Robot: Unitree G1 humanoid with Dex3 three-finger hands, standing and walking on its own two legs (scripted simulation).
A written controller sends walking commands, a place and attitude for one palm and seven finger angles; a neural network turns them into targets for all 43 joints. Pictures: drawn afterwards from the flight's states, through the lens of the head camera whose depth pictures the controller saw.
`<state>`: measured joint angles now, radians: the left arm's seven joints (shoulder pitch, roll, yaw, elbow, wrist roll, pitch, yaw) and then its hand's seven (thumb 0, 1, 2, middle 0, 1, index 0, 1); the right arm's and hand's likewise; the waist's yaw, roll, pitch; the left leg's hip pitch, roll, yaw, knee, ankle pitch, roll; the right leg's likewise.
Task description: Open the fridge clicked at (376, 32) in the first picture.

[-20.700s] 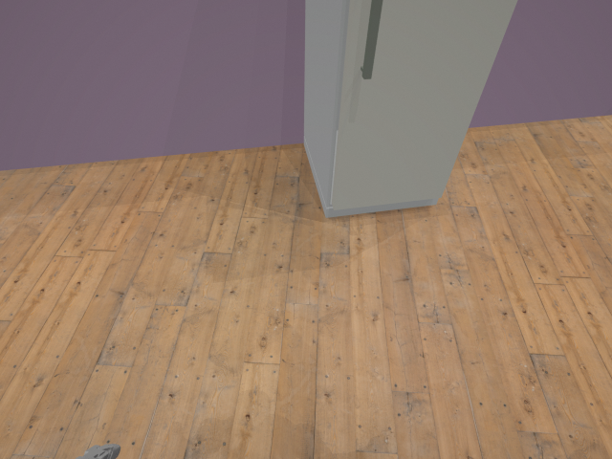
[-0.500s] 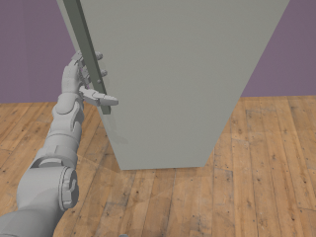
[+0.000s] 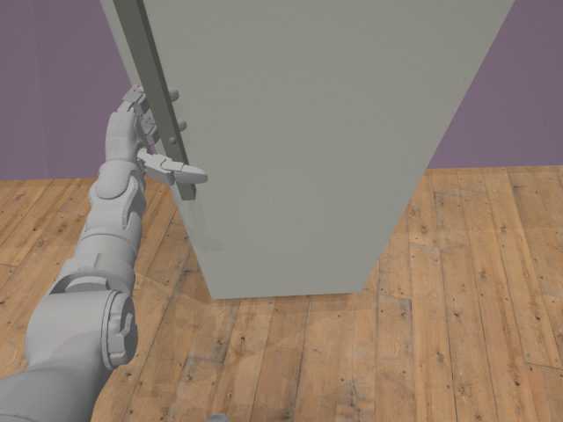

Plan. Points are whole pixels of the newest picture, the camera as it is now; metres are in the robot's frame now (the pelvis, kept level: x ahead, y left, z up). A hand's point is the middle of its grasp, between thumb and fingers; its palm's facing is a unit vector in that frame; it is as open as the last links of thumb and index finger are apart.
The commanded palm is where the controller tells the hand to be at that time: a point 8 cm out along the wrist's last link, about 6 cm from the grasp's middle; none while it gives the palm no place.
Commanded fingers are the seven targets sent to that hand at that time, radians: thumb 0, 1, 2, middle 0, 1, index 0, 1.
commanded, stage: slide the fingers in behind the handle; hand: left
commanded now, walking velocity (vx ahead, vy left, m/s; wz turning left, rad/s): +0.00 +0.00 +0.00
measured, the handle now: (159, 83) +0.53 +0.15 +0.19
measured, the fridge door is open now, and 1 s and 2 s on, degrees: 0 0 0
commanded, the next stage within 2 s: grip the handle and tug to test in 0.02 s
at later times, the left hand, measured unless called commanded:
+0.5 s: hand (167, 142) +0.47 +0.15 +0.14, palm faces +0.01 -1.00 +0.01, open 10.5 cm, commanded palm +0.45 +0.19 +0.14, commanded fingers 0.00 0.43 0.70 -0.40 -1.33 -0.40 -1.33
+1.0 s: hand (174, 144) +0.47 +0.14 +0.14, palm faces +0.02 -1.00 +0.01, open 6.7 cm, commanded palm +0.44 +0.18 +0.14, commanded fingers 0.00 0.90 0.90 -0.45 -1.40 -0.45 -1.40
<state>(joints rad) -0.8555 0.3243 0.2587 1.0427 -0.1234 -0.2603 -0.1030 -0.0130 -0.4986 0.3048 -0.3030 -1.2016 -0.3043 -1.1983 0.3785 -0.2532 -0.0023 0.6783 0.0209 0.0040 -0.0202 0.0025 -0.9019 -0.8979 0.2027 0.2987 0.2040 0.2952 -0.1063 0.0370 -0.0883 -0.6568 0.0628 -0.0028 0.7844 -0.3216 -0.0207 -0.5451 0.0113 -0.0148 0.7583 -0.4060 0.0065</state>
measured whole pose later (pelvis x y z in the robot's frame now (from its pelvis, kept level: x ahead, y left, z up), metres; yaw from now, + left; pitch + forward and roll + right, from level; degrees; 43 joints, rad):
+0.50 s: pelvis +0.00 +0.00 +0.00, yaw +0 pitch +11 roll -2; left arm -0.81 0.31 0.25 0.98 -0.13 -0.25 -0.10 -0.01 0.00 0.52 -0.36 -1.27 -0.36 -1.27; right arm 0.38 -0.25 0.00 0.68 0.02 0.01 -0.02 0.00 -0.90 -0.90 0.20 0.30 0.20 0.30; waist -0.09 0.04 -0.10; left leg -0.65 0.06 0.00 0.79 -0.33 -0.01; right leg -0.53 0.01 -0.01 0.75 -0.41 0.01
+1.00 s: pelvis +0.00 +0.00 +0.00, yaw +0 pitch +10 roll -1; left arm -0.80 0.29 0.25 0.98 -0.13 -0.24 -0.08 0.01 0.59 0.79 -0.33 -1.35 -0.31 -1.34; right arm 0.36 -0.25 0.00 0.68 0.02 0.00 -0.02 0.00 -0.90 -0.90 0.20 0.30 0.20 0.30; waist -0.10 0.04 -0.09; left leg -0.63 0.06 0.00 0.78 -0.32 -0.02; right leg -0.52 0.01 -0.01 0.75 -0.41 0.01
